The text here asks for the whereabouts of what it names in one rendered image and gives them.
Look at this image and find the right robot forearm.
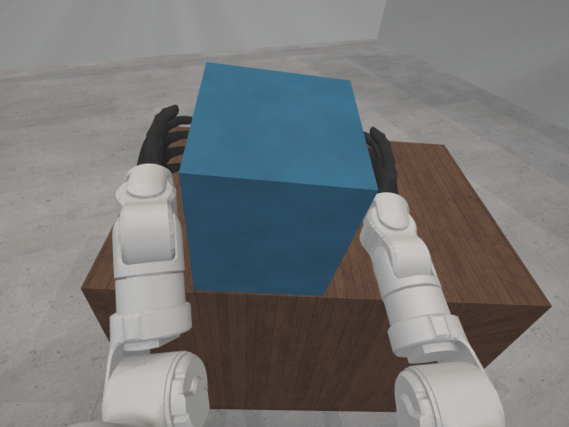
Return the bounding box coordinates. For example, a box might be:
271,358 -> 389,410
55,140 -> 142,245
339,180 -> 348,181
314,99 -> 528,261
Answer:
359,192 -> 505,425

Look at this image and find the left robot forearm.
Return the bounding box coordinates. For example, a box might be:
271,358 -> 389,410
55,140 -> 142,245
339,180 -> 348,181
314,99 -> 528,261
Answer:
101,164 -> 192,422

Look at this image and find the robot left hand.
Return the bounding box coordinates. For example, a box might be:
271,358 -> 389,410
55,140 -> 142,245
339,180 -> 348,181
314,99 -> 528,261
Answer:
137,105 -> 192,173

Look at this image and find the pedestal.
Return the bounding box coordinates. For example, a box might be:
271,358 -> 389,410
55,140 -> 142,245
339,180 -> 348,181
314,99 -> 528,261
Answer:
81,126 -> 552,412

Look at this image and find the robot right hand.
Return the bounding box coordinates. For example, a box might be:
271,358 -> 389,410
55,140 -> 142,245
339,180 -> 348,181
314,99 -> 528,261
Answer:
364,127 -> 398,194

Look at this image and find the carton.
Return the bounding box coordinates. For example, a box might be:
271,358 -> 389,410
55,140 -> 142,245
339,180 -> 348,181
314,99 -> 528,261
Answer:
179,62 -> 378,296

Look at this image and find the robot right upper arm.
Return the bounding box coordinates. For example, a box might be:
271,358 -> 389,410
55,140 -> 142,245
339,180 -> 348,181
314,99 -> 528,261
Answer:
395,360 -> 505,427

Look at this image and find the robot left upper arm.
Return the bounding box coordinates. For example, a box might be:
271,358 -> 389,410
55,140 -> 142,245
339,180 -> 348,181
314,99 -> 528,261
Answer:
69,350 -> 210,427

